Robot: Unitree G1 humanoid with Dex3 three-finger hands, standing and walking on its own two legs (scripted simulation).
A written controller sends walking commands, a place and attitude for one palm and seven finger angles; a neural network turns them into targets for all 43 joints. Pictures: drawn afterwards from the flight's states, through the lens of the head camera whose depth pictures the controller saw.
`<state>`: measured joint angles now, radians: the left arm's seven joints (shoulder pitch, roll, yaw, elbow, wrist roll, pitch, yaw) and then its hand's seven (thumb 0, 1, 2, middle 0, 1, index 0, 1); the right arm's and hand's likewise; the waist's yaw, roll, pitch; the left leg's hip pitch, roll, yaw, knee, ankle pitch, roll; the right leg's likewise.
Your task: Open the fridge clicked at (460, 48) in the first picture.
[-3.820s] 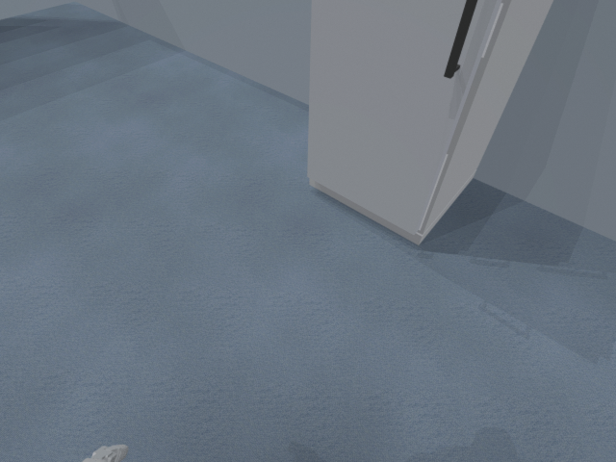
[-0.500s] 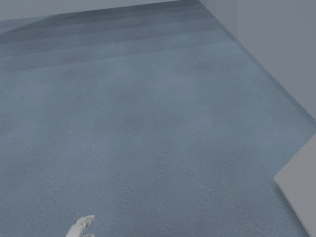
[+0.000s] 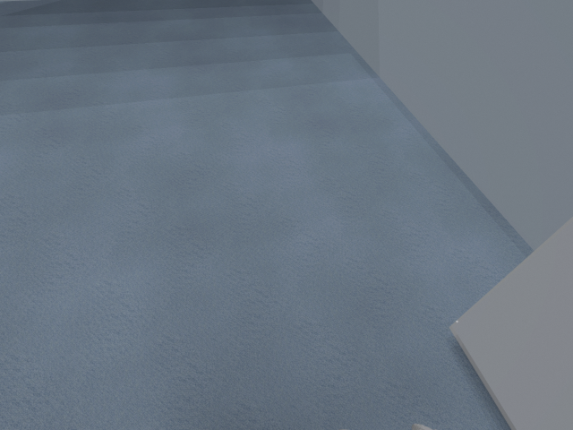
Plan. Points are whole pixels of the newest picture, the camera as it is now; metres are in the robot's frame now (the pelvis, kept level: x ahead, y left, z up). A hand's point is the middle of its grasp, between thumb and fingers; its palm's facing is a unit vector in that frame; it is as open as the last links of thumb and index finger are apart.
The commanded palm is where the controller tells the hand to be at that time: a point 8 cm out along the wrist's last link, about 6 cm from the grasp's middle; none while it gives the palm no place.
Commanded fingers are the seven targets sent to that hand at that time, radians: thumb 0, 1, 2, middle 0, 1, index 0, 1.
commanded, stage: turn to face it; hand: right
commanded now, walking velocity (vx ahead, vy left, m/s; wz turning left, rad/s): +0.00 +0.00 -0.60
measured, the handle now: out of the picture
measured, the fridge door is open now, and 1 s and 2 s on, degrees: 0 0 0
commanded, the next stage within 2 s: take the last steps up to it in 1.86 s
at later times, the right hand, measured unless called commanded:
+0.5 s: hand out of the picture +0.00 -0.29 -0.17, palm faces +0.32 +0.91 -0.25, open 7.4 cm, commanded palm none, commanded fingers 0.00 -0.90 -0.90 0.20 0.30 0.20 0.30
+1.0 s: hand out of the picture +0.01 -0.23 -0.14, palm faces +0.54 +0.80 -0.28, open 7.4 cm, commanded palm none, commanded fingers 0.00 -0.90 -0.90 0.20 0.30 0.20 0.30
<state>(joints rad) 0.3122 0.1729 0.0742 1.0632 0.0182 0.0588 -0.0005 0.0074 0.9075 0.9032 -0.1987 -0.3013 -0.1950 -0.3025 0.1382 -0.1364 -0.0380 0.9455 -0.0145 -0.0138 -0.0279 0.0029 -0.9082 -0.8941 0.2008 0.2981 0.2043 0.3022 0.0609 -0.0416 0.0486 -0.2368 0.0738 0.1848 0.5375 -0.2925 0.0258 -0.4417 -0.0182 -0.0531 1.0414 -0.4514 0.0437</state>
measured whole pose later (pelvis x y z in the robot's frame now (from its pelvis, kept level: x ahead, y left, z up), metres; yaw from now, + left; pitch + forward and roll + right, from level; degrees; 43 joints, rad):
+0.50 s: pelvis +0.01 -0.05 +0.00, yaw -17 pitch +1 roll +2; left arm 0.12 0.25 0.05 0.88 0.02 0.02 0.00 0.00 0.90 0.90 -0.20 -0.30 -0.20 -0.30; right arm 0.20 -0.29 -0.09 0.93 -0.02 0.06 -0.01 0.01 -0.91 -0.89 0.20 0.30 0.20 0.30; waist -0.01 0.04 0.09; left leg -0.49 0.11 0.05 1.14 -0.40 -0.10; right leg -0.31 0.01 -0.06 0.53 -0.25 -0.07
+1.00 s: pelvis +0.02 -0.01 +0.00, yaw -35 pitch -1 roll -1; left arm 0.22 0.27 0.10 0.94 0.02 0.08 -0.03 0.01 0.90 0.90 -0.20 -0.30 -0.19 -0.30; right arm 0.18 -0.18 -0.02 0.85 -0.01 0.01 -0.02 0.01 -0.90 -0.89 0.20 0.30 0.21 0.30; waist 0.05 -0.04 0.06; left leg -0.20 0.08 0.12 0.53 -0.31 0.00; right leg -0.52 0.02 0.01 1.16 -0.39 0.07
